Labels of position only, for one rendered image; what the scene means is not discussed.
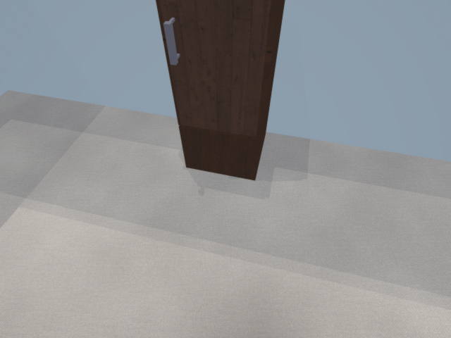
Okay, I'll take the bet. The cupboard door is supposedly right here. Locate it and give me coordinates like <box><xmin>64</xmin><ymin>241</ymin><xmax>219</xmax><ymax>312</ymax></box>
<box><xmin>159</xmin><ymin>0</ymin><xmax>271</xmax><ymax>137</ymax></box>

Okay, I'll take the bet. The handle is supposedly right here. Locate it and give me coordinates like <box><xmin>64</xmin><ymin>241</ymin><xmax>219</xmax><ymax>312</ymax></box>
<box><xmin>163</xmin><ymin>18</ymin><xmax>180</xmax><ymax>65</ymax></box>

